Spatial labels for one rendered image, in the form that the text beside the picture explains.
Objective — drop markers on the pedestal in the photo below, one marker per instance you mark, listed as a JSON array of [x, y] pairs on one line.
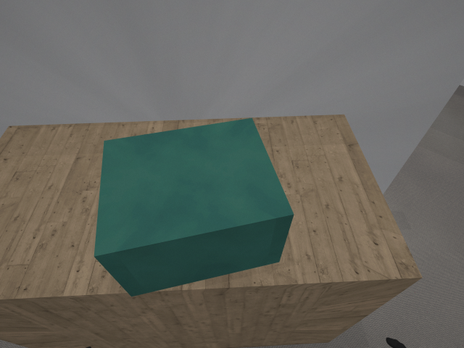
[[344, 255]]

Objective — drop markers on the carton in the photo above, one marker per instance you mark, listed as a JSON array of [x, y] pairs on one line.
[[185, 205]]

